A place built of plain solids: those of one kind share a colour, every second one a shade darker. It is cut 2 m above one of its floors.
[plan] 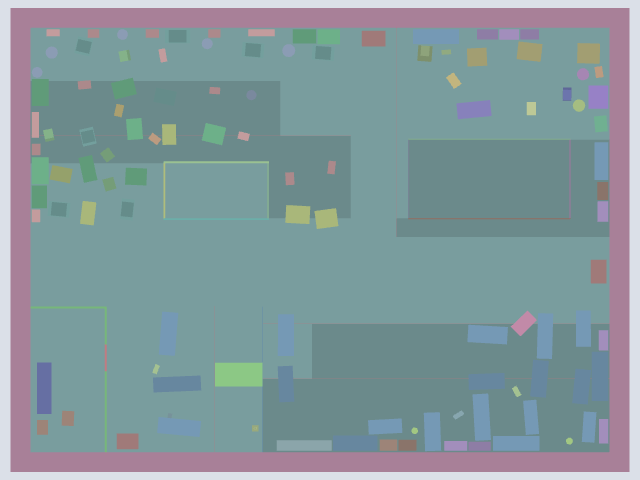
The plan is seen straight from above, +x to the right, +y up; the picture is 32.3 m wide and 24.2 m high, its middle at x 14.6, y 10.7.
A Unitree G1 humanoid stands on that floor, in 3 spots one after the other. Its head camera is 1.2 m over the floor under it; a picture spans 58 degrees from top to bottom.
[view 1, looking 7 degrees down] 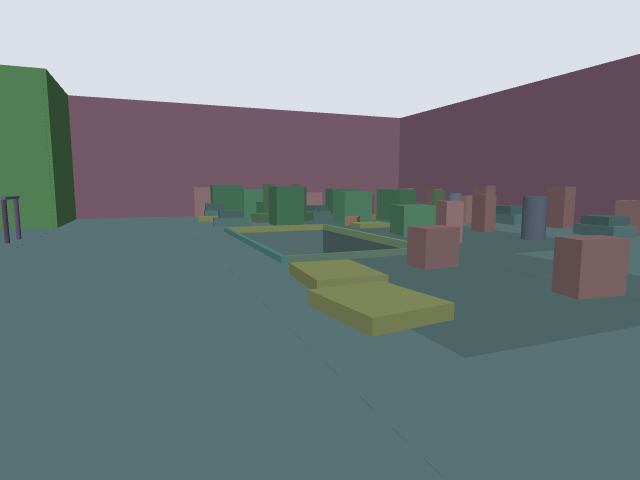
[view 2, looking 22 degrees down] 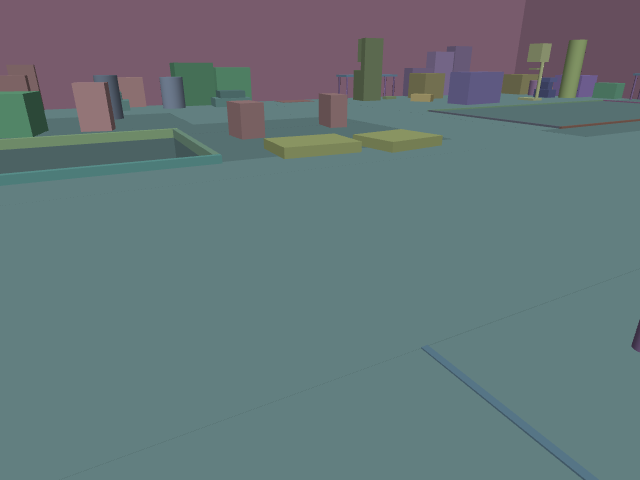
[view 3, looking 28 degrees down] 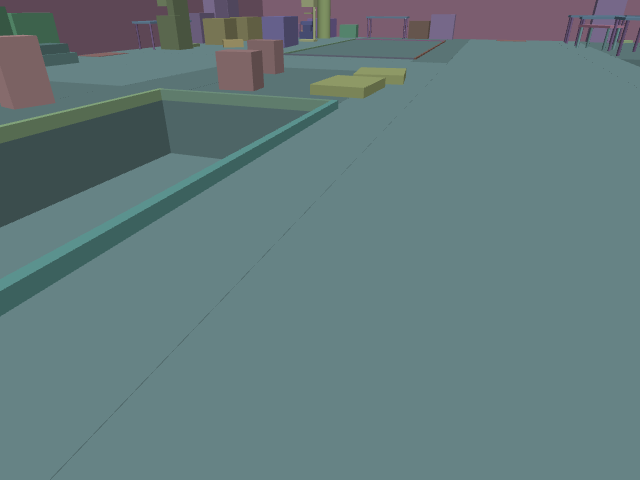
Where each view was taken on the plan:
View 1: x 18.49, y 9.75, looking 158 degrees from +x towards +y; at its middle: floor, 12.70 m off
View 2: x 10.50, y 6.11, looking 62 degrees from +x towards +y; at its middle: floor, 3.20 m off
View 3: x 6.19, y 9.85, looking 20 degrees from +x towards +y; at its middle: floor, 2.56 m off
